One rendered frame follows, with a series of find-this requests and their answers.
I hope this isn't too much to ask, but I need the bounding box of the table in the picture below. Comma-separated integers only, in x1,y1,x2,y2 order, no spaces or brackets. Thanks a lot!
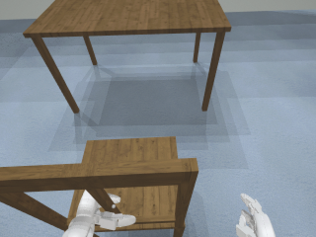
23,0,232,114

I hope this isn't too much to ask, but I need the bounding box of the robot right hand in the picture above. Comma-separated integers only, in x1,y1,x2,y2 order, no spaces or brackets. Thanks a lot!
236,193,276,237

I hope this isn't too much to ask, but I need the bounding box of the left robot forearm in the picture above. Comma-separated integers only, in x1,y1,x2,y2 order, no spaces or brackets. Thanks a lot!
62,215,95,237

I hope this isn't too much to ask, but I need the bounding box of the chair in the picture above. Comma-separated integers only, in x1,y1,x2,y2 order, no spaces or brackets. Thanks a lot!
0,136,198,237

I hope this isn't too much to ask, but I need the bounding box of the robot left hand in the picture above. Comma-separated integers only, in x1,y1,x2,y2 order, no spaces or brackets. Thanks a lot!
76,190,136,230

